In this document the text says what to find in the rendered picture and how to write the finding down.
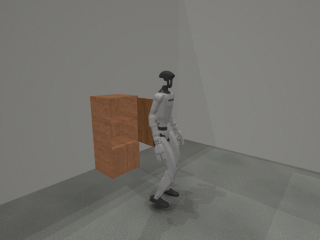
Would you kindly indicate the cupboard door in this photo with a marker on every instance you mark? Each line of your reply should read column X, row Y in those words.
column 144, row 130

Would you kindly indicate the robot right upper arm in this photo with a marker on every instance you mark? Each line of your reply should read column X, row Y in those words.
column 157, row 100

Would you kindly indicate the humanoid robot torso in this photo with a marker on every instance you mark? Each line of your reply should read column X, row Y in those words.
column 164, row 114

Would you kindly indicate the left robot foot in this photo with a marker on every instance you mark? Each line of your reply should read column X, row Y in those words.
column 171, row 192

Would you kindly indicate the robot right hand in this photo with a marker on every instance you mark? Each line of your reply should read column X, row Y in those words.
column 159, row 149

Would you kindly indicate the robot left forearm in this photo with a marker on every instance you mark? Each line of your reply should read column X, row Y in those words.
column 173, row 124

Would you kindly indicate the robot left hand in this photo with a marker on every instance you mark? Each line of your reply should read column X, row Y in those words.
column 177, row 135

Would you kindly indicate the robot right forearm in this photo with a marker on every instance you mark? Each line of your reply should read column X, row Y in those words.
column 155, row 131

